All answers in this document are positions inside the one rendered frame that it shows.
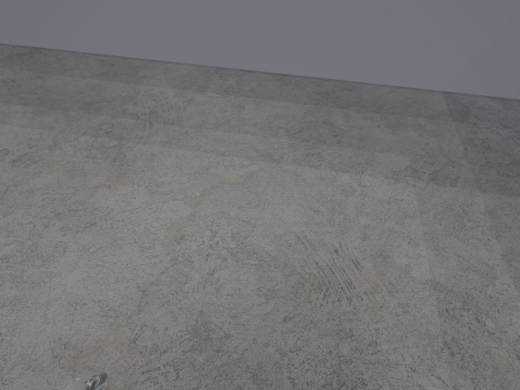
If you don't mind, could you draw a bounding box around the robot left hand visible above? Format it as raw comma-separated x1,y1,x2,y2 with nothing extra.
64,371,106,390

